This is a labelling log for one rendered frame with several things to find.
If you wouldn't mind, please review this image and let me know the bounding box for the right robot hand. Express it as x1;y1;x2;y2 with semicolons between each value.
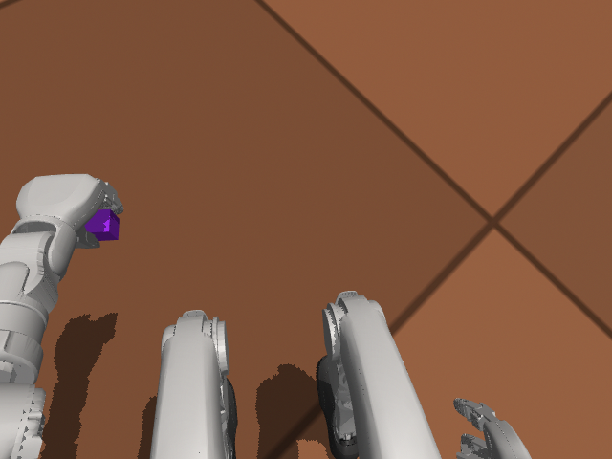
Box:
453;398;532;459

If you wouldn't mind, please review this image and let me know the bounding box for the right robot foot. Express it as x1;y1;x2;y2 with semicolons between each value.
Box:
317;355;359;459

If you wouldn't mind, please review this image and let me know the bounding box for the left robot arm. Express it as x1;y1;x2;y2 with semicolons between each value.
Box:
0;215;77;459

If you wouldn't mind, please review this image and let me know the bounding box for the small box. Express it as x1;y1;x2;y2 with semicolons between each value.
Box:
84;209;120;241

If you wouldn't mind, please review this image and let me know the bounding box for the left robot hand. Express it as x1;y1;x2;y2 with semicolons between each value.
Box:
16;174;123;249

